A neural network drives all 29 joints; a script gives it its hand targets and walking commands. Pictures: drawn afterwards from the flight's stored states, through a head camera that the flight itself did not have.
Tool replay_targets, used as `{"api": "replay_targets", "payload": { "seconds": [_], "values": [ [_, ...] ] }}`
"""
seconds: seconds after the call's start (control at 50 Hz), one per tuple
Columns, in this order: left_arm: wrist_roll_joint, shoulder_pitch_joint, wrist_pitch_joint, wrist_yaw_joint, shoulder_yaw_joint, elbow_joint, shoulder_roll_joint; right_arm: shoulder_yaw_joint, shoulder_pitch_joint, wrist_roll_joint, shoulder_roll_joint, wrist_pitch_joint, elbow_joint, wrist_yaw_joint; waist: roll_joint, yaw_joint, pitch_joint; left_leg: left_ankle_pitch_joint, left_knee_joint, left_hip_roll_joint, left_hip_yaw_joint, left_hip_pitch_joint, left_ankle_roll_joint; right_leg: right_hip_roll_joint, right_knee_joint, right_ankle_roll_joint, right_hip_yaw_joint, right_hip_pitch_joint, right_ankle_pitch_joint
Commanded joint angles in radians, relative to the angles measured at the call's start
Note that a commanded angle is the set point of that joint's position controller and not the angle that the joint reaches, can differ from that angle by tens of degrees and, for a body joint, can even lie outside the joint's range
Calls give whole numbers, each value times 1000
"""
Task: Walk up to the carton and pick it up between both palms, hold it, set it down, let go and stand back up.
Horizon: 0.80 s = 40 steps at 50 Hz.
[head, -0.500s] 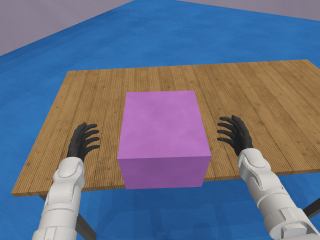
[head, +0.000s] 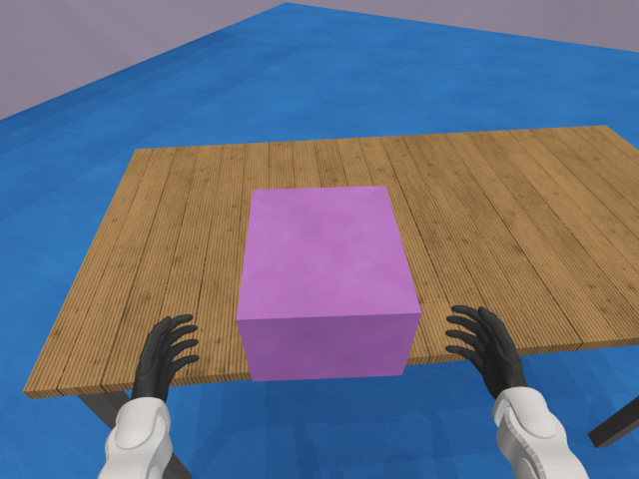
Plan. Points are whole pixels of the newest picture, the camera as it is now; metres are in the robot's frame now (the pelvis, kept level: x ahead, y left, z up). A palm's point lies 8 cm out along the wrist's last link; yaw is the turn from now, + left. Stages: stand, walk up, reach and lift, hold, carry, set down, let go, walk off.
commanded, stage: set down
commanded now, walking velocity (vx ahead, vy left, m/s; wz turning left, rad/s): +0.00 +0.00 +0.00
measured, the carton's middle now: (323, 277) +0.44 +0.04 +0.01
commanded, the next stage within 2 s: let go in 1.04 s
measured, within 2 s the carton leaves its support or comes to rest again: neither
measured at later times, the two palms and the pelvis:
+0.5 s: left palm (153, 425) +0.21 +0.24 -0.01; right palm (507, 424) +0.23 -0.19 -0.01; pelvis +0.01 +0.00 +0.00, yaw -1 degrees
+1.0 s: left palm (158, 467) +0.18 +0.24 -0.06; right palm (513, 471) +0.19 -0.20 -0.06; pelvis +0.02 +0.01 +0.00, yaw +0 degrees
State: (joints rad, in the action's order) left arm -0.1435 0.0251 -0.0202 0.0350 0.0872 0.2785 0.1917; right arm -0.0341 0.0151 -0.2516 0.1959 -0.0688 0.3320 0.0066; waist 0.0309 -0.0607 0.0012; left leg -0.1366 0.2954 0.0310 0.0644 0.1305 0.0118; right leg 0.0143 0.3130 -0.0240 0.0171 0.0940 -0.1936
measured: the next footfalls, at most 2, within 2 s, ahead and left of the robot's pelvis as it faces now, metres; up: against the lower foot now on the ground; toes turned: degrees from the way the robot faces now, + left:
none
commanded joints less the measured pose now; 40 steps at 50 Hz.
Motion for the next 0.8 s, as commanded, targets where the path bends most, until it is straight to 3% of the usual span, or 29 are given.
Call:
{"api": "replay_targets", "payload": {
  "seconds": [0.0, 0.2, 0.34, 0.54, 0.78],
  "values": [
    [3, -94, 64, 10, 8, -170, 92, 50, -82, 16, 96, -57, -166, -7, -29, 1, 115, 224, 12, -34, -28, -152, -6, 3, -80, -9, -51, 73, 48],
    [-16, -47, 43, 35, -32, -191, 116, 63, -3, 42, 87, -22, -199, -21, -35, -5, 95, 141, -6, -28, -29, -155, -12, -6, -93, -6, -55, 106, -13],
    [8, 39, -2, 10, -24, -149, 113, 44, 81, 63, 79, -6, -166, -15, -31, -5, 68, 222, 5, -33, -25, -191, -7, -6, -107, -1, -54, 104, 48],
    [36, 99, 9, -1, -24, -144, 120, 44, 141, 98, 74, -41, -151, -17, -33, 4, 68, 287, 24, -31, -23, -220, 1, 0, -107, 4, -35, 98, 108],
    [76, 153, 11, -17, -33, -47, 116, 43, 174, 147, 66, -83, -3, -22, -44, 18, 50, 305, 41, -30, -20, -240, 9, 2, -101, 4, -17, 113, 122]
  ]
}}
